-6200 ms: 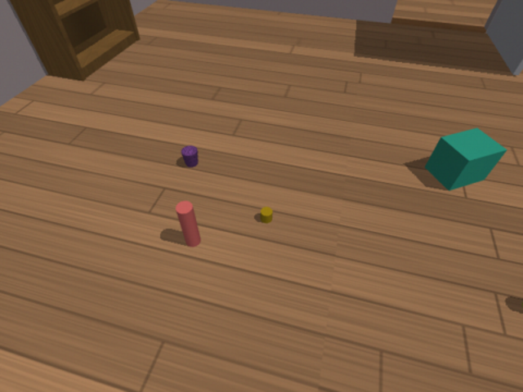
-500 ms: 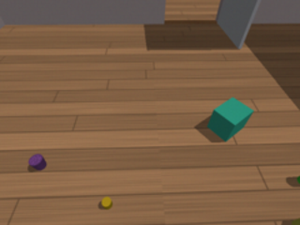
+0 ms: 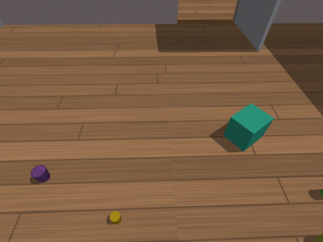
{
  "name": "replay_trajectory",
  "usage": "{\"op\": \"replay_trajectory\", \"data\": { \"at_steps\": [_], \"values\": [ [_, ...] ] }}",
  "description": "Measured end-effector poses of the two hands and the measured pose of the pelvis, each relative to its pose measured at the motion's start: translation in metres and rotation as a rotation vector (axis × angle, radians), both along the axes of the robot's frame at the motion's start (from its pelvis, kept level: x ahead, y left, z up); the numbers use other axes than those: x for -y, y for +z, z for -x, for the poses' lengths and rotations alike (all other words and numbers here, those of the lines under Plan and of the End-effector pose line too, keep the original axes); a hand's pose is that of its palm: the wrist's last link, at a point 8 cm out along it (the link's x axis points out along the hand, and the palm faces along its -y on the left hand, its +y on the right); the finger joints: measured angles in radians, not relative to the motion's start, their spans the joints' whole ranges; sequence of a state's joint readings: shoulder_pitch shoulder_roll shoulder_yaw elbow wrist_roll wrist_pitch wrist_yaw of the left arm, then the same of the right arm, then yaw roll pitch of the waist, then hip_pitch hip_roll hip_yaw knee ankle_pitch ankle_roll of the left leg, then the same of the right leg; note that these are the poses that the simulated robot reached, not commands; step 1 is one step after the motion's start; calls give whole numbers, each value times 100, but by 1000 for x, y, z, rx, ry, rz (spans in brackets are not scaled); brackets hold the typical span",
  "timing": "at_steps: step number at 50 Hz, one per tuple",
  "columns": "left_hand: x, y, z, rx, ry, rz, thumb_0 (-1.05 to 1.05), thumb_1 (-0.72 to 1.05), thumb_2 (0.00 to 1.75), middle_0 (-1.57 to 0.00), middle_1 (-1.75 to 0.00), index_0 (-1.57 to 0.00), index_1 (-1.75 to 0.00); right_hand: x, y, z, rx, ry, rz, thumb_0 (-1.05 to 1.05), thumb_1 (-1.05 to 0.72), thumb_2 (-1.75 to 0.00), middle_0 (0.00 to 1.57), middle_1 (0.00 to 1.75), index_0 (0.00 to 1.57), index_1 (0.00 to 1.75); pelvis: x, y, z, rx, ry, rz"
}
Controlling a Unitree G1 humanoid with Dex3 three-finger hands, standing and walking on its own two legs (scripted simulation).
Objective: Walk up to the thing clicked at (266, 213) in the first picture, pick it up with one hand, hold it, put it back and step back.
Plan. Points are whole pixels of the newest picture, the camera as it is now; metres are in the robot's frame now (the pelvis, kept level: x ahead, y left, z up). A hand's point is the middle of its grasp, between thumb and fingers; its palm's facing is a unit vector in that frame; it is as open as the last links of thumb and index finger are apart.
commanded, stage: stand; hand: left
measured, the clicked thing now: (115, 217) +0.40 +0.27 -0.75
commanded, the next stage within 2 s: walk up in 0.02 s
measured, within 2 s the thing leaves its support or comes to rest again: neither
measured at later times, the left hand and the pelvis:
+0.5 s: hand out of the picture +0.05 +0.31 -0.19, palm faces -0.02 -0.93 -0.36, open 7.4 cm; pelvis -0.09 +0.05 -0.02, yaw +1 degrees
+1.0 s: hand out of the picture -0.09 +0.29 -0.16, palm faces -0.03 -0.91 -0.41, open 7.4 cm; pelvis -0.21 +0.03 -0.02, yaw -1 degrees
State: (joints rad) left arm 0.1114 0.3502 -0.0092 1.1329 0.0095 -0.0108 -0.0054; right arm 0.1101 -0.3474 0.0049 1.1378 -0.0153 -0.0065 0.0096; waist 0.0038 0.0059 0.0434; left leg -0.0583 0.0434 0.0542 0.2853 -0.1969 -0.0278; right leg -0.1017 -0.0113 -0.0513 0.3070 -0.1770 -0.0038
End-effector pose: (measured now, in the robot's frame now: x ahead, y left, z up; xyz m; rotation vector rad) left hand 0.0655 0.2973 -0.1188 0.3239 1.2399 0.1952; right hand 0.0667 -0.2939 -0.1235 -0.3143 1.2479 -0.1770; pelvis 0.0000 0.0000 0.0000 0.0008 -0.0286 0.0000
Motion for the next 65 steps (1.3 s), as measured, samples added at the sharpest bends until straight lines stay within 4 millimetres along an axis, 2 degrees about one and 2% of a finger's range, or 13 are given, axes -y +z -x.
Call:
{"op": "replay_trajectory", "data": {
  "at_steps": [4, 13, 17, 20, 22, 26, 31, 40, 46, 51, 56, 60, 65],
  "values": [
    [-3, -1, -2, 16, 23, -3, 1, 90, 90, -20, -30, -21, -30, 2, -1, -1, -3, -10, 2, 1, -91, -89, 20, 30, 20, 30, 0, -2, 6, -5, 2, 1],
    [-26, -8, 1, 61, 4, -37, 1, 90, 90, -20, -30, -21, -30, 9, -3, 10, 16, -13, 60, 1, -91, -89, 20, 30, 20, 30, -12, -15, 44, 0, 5, -1],
    [-42, -18, 1, 89, -36, -38, 1, 90, 90, -20, -30, -21, -30, 1, -1, 33, 22, -17, 91, 1, -91, -89, 20, 30, 20, 30, -29, -24, 61, -7, 8, -1],
    [-55, -31, -1, 122, -37, -23, 1, 90, 90, -20, -30, -21, -30, -9, -5, 61, -3, -8, 128, 0, -91, -89, 20, 30, 20, 30, -43, -35, 75, -2, 13, -3],
    [-59, -33, 4, 123, -31, -19, 1, 90, 90, -20, -30, -20, -30, -18, -3, 81, -39, -11, 124, 0, -91, -89, 20, 30, 20, 30, -47, -32, 84, 7, 15, 5],
    [-60, -29, 26, 90, -25, -6, 1, 90, 90, -20, -30, -20, -30, -30, 6, 111, -79, -27, 120, 1, -91, -89, 21, 30, 21, 30, -50, -21, 96, -6, 8, 22],
    [-60, -28, 65, 24, -42, -11, 1, 90, 90, -20, -30, -20, -30, -34, 8, 125, -30, -44, 117, 1, -90, -89, 21, 30, 21, 30, -50, -18, 114, -10, -23, 26],
    [-42, -23, 119, 27, -69, -54, 1, 90, 90, -20, -30, -20, -30, -9, -16, 144, 79, -41, 77, 1, -90, -89, 21, 30, 21, 30, -31, -33, 162, 18, -63, 30],
    [-29, -2, 154, 67, -53, -52, 1, 90, 90, -20, -30, -21, -30, -3, -13, 163, 98, -38, 59, 1, -91, -89, 21, 30, 20, 30, -26, -23, 190, 10, -52, -15],
    [-33, 2, 166, 141, -49, -64, 1, 90, 90, -21, -30, -21, -30, -6, -11, 192, 73, 12, 79, 1, -91, -89, 20, 30, 20, 30, -29, -24, 217, -2, -10, -10],
    [-47, -13, 185, 207, -32, -42, 1, 90, 90, -20, -30, -21, -30, -17, -13, 225, 42, 61, 111, 1, -91, -89, 20, 30, 20, 30, -36, -36, 252, 13, 28, -22],
    [-48, -18, 216, 153, -7, -23, 1, 90, 90, -20, -30, -20, -30, -24, 0, 254, 41, 62, 100, 1, -91, -89, 21, 30, 21, 30, -36, -27, 274, 21, 23, 7],
    [-45, -18, 264, 103, 3, -6, 1, 90, 90, -20, -30, -20, -30, -18, 17, 277, 81, 49, 120, 1, -90, -89, 21, 30, 21, 30, -30, -19, 299, 13, -5, 28]
  ]
}}
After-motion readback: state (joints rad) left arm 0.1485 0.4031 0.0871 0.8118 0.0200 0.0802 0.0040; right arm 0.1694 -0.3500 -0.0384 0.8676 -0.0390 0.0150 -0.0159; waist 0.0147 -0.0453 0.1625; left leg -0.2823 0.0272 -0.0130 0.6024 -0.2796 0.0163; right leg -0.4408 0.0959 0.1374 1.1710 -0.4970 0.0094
